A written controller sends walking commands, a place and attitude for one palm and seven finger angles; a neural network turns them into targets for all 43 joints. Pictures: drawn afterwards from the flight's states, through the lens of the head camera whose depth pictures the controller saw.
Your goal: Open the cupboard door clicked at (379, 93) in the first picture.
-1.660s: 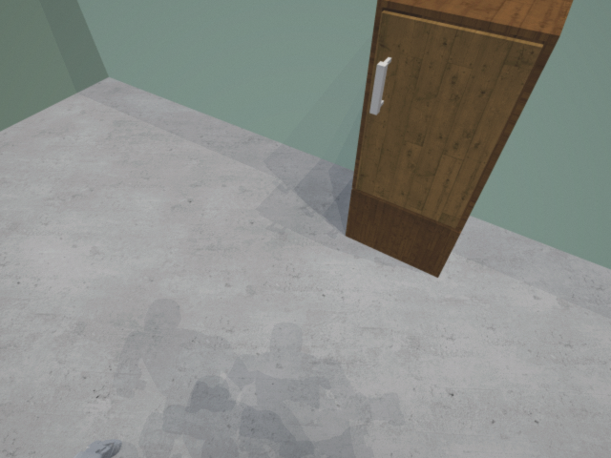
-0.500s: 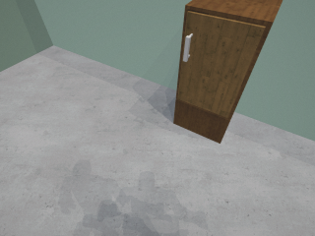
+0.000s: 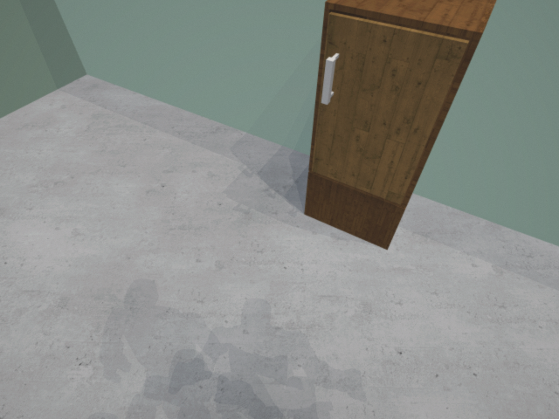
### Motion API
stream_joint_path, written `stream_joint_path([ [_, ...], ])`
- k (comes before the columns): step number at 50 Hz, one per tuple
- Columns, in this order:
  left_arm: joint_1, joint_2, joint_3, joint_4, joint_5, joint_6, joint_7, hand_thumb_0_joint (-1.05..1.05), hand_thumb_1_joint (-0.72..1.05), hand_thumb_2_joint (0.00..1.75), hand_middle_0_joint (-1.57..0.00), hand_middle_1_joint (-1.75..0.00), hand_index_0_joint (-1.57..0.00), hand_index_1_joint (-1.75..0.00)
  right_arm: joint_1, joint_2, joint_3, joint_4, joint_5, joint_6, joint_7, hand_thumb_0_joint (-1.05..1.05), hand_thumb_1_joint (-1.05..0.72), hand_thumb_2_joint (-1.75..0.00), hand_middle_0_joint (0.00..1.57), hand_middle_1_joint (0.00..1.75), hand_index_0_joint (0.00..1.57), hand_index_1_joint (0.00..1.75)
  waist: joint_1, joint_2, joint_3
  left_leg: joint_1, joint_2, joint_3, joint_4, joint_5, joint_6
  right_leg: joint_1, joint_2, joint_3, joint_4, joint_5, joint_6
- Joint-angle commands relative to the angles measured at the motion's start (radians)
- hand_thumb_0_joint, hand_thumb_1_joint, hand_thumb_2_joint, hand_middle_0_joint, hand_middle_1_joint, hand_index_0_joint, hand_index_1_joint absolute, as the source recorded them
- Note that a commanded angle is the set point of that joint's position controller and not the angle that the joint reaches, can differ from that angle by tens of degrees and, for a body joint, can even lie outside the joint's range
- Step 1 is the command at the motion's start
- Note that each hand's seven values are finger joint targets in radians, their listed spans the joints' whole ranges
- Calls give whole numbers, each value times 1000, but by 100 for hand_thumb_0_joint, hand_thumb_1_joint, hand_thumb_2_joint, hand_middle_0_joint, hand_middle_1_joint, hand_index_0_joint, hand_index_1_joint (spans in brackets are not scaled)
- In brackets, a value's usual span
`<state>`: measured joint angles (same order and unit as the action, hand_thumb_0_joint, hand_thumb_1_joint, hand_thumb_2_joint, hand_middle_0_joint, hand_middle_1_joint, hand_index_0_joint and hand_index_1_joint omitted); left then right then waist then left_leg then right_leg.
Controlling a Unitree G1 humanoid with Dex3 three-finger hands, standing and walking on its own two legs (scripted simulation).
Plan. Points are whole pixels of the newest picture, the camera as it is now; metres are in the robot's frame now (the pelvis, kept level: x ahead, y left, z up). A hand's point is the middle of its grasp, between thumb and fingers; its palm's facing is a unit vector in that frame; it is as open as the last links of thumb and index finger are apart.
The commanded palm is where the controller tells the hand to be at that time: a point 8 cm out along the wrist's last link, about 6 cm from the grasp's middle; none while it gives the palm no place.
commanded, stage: turn to face it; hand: left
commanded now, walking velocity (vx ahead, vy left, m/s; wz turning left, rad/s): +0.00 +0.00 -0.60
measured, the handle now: (330, 78) +1.05 -0.09 -0.04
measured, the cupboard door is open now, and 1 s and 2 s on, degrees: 0 0 0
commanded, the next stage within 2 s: take the last steps up to it in 0.76 s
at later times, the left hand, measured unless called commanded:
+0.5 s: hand out of the picture +0.05 +0.17 -0.17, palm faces -0.19 -0.95 -0.23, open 7.4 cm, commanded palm none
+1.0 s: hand out of the picture +0.12 +0.20 -0.17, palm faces -0.42 -0.88 -0.21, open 7.4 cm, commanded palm none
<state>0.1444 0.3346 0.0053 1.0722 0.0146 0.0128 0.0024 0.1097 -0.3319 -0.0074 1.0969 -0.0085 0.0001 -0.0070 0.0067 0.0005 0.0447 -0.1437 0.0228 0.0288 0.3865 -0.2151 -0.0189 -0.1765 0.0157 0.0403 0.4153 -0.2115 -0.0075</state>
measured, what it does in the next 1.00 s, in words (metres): steps on the spot, turning right: left foot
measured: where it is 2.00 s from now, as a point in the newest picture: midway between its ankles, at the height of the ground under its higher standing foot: (271, 418)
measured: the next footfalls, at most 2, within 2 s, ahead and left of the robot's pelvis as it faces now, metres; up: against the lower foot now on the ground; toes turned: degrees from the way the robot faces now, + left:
left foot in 0.68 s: +0.04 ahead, +0.13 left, +0.00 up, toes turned -18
right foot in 1.06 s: -0.07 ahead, -0.08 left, +0.00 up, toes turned -30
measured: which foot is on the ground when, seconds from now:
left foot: down 0.00-0.24, up 0.26-0.66, down 0.68-1.00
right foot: down 0.00-0.68, up 0.70-1.00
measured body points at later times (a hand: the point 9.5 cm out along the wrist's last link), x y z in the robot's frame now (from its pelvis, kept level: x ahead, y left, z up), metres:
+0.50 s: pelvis -0.02 -0.01 -0.01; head +0.02 -0.03 +0.44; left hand +0.06 +0.22 -0.15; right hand +0.01 -0.28 -0.16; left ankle -0.01 +0.14 -0.68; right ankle -0.01 -0.10 -0.74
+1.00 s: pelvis -0.03 +0.05 +0.00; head -0.01 +0.06 +0.45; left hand +0.14 +0.24 -0.15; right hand -0.12 -0.17 -0.15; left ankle +0.00 +0.14 -0.74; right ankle -0.10 -0.07 -0.71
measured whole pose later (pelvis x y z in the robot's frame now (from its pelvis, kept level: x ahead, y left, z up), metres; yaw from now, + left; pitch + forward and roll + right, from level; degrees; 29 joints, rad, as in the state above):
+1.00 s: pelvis -0.03 +0.05 +0.00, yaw -26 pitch -1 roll -1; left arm 0.21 0.23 0.06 0.97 0.03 0.06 -0.01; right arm 0.30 -0.17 -0.03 1.00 -0.03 0.00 -0.02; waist -0.03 -0.01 0.02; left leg -0.18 0.04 0.13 0.47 -0.27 0.03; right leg -0.32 -0.03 -0.03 0.77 -0.46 0.03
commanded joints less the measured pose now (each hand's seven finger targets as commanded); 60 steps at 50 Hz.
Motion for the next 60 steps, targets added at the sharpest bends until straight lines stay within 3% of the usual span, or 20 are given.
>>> stream_joint_path([
  [1, 22, 113, 33, -94, 1, 12, 11, 0, 90, 90, -20, -30, -20, -30, 47, -104, -36, -86, -4, 2, -21, 0, -90, -90, 20, 30, 20, 30, -17, -9, -52, 24, 123, -18, 36, 104, 20, -98, -104, 136, 27, 251, -24],
  [5, 38, 88, 48, -153, 4, 25, -1, 0, 90, 90, -20, -30, -20, -30, 39, -127, -63, -145, -6, 9, -25, 0, -90, -90, 20, 30, 20, 30, -14, 76, -52, 0, 205, -64, 15, 55, 65, -191, -34, 91, 191, 165, -8],
  [9, 106, 38, 66, -186, 4, 36, -12, 0, 90, 90, -20, -30, -20, -30, -30, -128, -84, -201, -10, 1, -23, 0, -90, -90, 20, 30, 20, 30, 30, 186, -55, -103, 368, -87, 7, 217, 171, -163, -53, -12, 460, -270, 15],
  [11, 207, 34, 76, -170, 10, 20, -15, 0, 90, 90, -20, -30, -20, -30, -54, -117, -87, -216, -13, 8, -21, 0, -90, -90, 20, 30, 20, 30, 82, 73, -59, -174, 271, 36, 248, 185, 80, -25, -60, -21, 189, -65, 10],
  [12, 239, 126, 93, -171, 24, 2, -4, 0, 90, 90, -20, -30, -20, -30, -23, -51, -79, -232, -6, 20, -17, 0, -90, -90, 20, 30, 20, 30, 80, -261, -58, -316, 105, 133, 533, -113, -14, 17, -218, 274, -37, 211, -34],
  [13, 237, 170, 94, -180, 14, -1, 8, 0, 90, 90, -20, -30, -20, -30, -30, -11, -69, -262, 0, 22, -16, 0, -90, -90, 20, 30, 20, 30, 65, -330, -42, -426, 10, 41, 693, -383, -37, -18, -372, 513, -119, 399, -150],
  [17, 99, 87, 89, -221, 7, -3, 21, 0, 90, 90, -20, -30, -20, -30, 8, -14, -74, -215, -6, 20, -13, 0, -90, -90, 20, 30, 20, 30, 4, -96, -75, -398, 56, -67, 765, -181, -36, -37, -250, 373, -87, 209, -180],
  [28, 159, 75, 105, -200, 18, 6, 22, 0, 90, 90, -20, -30, -20, -30, 12, 41, -62, -219, 6, 9, -26, 0, -90, -90, 20, 30, 20, 30, 37, -134, -138, -278, 4, -30, 401, -225, -29, 44, -204, 386, -49, 328, -191],
  [32, 81, 62, 102, -210, 9, 16, 21, 0, 90, 90, -20, -30, -20, -30, 155, 41, -58, -183, 11, -6, -36, 0, -90, -90, 20, 30, 20, 30, -35, -133, -142, -11, -7, -18, 61, -47, -5, -115, -144, 353, 9, 242, -111],
  [33, 75, 25, 95, -227, 3, 18, 19, 0, 90, 90, -20, -30, -20, -30, 190, 1, -64, -178, 7, -17, -39, 0, -90, -90, 20, 30, 20, 30, -50, -27, -148, 108, 84, -102, -36, -45, 26, -241, -73, 283, 90, 110, -64],
  [34, 90, -27, 84, -242, -1, 21, 7, 0, 90, 90, -20, -30, -20, -30, 165, -87, -78, -196, -7, -17, -36, 0, -90, -90, 20, 30, 20, 30, -33, 249, -106, 148, 303, -344, -124, 22, 111, -412, 63, 126, 274, -159, -2],
  [35, 56, -12, 86, -249, 10, 23, 7, 0, 90, 90, -20, -30, -20, -30, 144, -105, -79, -210, -11, -10, -37, 0, -90, -90, 20, 30, 20, 30, -40, 264, -48, 9, 421, -411, -149, 89, 186, -416, 58, 42, 481, -338, 35],
  [40, 107, -28, 88, -185, 12, 34, -10, 0, 90, 90, -20, -30, -20, -30, 69, -13, -53, -220, -18, -21, -39, 0, -90, -90, 20, 30, 20, 30, 19, 148, -27, -44, 234, -113, -82, 287, 168, -363, -6, 7, 718, -183, 62],
  [47, 16, -78, 48, -189, 16, 19, -15, 0, 90, 90, -20, -30, -20, -30, 247, -28, -62, -126, -25, -18, -26, 0, -90, -90, 20, 30, 20, 30, -56, 176, -32, 29, 245, -135, -115, 39, 188, -224, -28, -108, 338, -272, 35],
  [51, 132, -86, 46, -123, 14, -11, -10, 0, 90, 90, -20, -30, -20, -30, 262, -2, -55, -81, -15, -15, -14, 0, -90, -90, 20, 30, 20, 30, 9, 94, -19, -123, 180, -91, -27, -176, 125, 64, -27, -143, -16, -103, 10],
  [52, 191, -42, 55, -97, 16, -24, -1, 0, 90, 90, -20, -30, -20, -30, 258, 33, -48, -79, -7, -20, -7, 0, -90, -90, 20, 30, 20, 30, 36, 8, -28, -269, 130, -40, 94, -197, 88, 235, -118, -44, -83, -117, -23],
  [53, 291, 45, 76, -65, 22, -36, 11, 0, 90, 90, -20, -30, -20, -30, 239, 94, -33, -111, -2, -28, -3, 0, -90, -90, 20, 30, 20, 30, 75, -227, -29, -496, 24, 88, 324, -305, 27, 379, -360, 256, -189, -212, -112],
  [54, 369, 98, 84, -49, 10, -31, 16, 0, 90, 90, -20, -30, -20, -30, 126, 49, -43, -162, -22, -22, 4, 0, -90, -90, 20, 30, 20, 30, 121, -195, 20, -579, 34, 44, 482, -383, 13, 285, -489, 398, -257, -282, -184],
  [55, 354, 86, 86, -38, 9, -45, 21, 0, 90, 90, -20, -30, -20, -30, 94, 38, -50, -163, -26, -13, 9, 0, -90, -90, 20, 30, 20, 30, 112, -246, 56, -591, 60, -13, 561, -303, 14, 192, -470, 430, -296, -368, -190],
  [60, 243, -25, 60, -49, 11, -73, 25, 0, 90, 90, -20, -30, -20, -30, 199, 87, -60, -105, -24, 7, 39, 0, -90, -90, 20, 30, 20, 30, 7, -128, 118, -523, 97, 17, 632, -28, -16, 46, -349, 79, -290, -143, -104],
])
